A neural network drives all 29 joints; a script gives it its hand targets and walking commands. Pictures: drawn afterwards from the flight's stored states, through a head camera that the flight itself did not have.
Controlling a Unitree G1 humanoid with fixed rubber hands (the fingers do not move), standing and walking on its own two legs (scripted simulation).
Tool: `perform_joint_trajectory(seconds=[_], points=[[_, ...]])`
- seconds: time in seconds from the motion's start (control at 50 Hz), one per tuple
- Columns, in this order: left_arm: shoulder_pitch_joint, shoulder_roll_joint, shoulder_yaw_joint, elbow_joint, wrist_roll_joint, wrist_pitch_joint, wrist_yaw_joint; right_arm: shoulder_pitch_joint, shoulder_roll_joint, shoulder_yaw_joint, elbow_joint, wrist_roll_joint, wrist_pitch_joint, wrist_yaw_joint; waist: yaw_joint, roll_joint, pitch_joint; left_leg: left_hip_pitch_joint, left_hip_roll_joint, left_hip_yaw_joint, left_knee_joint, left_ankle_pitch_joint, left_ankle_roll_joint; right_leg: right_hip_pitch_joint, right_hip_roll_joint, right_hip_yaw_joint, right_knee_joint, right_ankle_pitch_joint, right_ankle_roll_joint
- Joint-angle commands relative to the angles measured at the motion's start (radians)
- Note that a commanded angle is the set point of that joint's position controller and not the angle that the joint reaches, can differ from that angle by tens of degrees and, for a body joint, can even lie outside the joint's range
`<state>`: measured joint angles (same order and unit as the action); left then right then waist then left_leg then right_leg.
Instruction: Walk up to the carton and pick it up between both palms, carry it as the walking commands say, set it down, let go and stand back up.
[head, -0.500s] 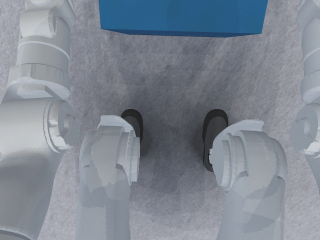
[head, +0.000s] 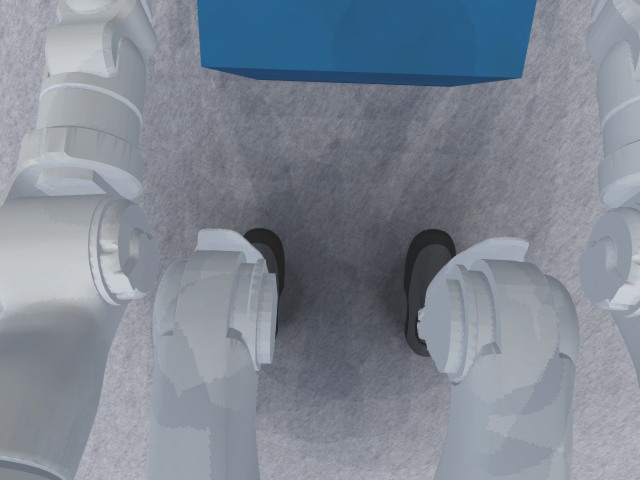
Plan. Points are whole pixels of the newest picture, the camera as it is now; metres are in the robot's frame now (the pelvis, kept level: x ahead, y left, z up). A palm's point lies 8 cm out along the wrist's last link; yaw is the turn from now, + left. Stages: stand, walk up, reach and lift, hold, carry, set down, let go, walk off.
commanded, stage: reach and lift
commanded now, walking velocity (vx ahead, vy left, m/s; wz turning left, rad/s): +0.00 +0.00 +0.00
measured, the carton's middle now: out of the picture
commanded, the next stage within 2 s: none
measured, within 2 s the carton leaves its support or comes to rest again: leaves its support in 1.32 s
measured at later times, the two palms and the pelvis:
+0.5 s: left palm out of the picture +0.55 +0.15 -0.19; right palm out of the picture +0.55 -0.21 -0.20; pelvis +0.00 +0.00 +0.00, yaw +0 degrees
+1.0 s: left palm out of the picture +0.55 +0.15 -0.20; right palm out of the picture +0.55 -0.21 -0.20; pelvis +0.00 +0.00 +0.00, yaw +0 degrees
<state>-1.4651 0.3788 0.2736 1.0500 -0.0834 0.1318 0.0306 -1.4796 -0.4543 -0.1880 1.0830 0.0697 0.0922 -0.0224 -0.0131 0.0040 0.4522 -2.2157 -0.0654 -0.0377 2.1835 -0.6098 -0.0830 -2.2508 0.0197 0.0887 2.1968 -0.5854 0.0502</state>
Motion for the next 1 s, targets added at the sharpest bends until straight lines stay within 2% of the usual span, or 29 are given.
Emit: perform_joint_trajectory(seconds=[0.0,0.26,0.36,0.4,0.42,0.46,0.52,0.62,0.68,0.8,0.98], points=[[-0.373,0.148,-0.106,-0.028,-0.074,-0.027,0.013,-0.358,-0.181,0.000,-0.008,0.078,-0.021,-0.007,-0.065,-0.011,-1.021,0.432,0.029,0.068,-0.107,0.290,0.014,0.541,-0.027,-0.123,-0.109,0.312,-0.007],[-0.407,0.004,-0.140,-0.021,-0.072,-0.032,-0.004,-0.406,-0.043,0.074,-0.015,0.089,-0.020,0.008,-0.075,-0.013,-1.024,0.459,0.010,0.071,-0.124,0.284,0.022,0.590,-0.010,-0.125,-0.127,0.317,-0.015],[-0.433,-0.041,-0.136,-0.041,-0.047,-0.037,-0.008,-0.422,0.030,0.085,-0.023,0.091,-0.019,0.022,-0.055,-0.005,-1.026,0.478,0.002,0.077,-0.126,0.286,0.024,0.587,0.001,-0.123,-0.133,0.320,-0.015],[-0.426,-0.045,-0.119,-0.023,-0.027,-0.036,-0.005,-0.415,0.049,0.084,-0.003,0.083,-0.015,0.024,-0.050,-0.022,-1.013,0.475,0.001,0.075,-0.130,0.275,0.027,0.583,0.006,-0.127,-0.134,0.312,-0.012],[-0.426,-0.054,-0.116,-0.021,-0.017,-0.037,-0.004,-0.416,0.058,0.081,-0.001,0.077,-0.015,0.025,-0.046,-0.008,-0.997,0.469,-0.002,0.082,-0.127,0.273,0.026,0.574,0.009,-0.122,-0.139,0.310,-0.013],[-0.449,-0.151,-0.146,-0.023,-0.029,-0.030,-0.023,-0.456,0.143,0.102,-0.033,0.075,-0.013,0.040,-0.061,-0.014,-1.008,0.483,-0.009,0.075,-0.127,0.272,0.030,0.579,0.012,-0.125,-0.141,0.309,-0.016],[-0.487,-0.273,-0.171,-0.039,-0.033,-0.018,-0.054,-0.495,0.279,0.136,-0.044,0.080,0.001,0.075,-0.045,-0.015,-0.989,0.469,-0.014,0.081,-0.126,0.264,0.034,0.582,0.017,-0.125,-0.138,0.307,-0.018],[-0.504,-0.514,-0.208,-0.054,-0.035,0.006,-0.123,-0.529,0.508,0.163,-0.083,0.059,0.030,0.146,-0.054,-0.018,-0.932,0.420,-0.028,0.089,-0.117,0.245,0.042,0.550,0.025,-0.136,-0.135,0.286,-0.026],[-0.502,-0.626,-0.219,-0.046,-0.027,0.023,-0.162,-0.538,0.630,0.184,-0.093,0.056,0.050,0.185,-0.044,-0.024,-0.895,0.380,-0.031,0.092,-0.114,0.232,0.051,0.527,0.031,-0.139,-0.133,0.275,-0.031],[-0.486,-0.718,-0.224,-0.062,-0.027,0.043,-0.201,-0.531,0.719,0.204,-0.127,0.049,0.069,0.233,-0.038,-0.032,-0.879,0.352,-0.033,0.101,-0.114,0.226,0.063,0.500,0.032,-0.142,-0.127,0.265,-0.039],[-0.509,-0.756,-0.258,-0.093,-0.053,0.048,-0.211,-0.549,0.753,0.233,-0.149,0.076,0.071,0.248,-0.033,-0.038,-0.898,0.354,-0.028,0.100,-0.117,0.229,0.067,0.505,0.031,-0.142,-0.124,0.271,-0.042]])
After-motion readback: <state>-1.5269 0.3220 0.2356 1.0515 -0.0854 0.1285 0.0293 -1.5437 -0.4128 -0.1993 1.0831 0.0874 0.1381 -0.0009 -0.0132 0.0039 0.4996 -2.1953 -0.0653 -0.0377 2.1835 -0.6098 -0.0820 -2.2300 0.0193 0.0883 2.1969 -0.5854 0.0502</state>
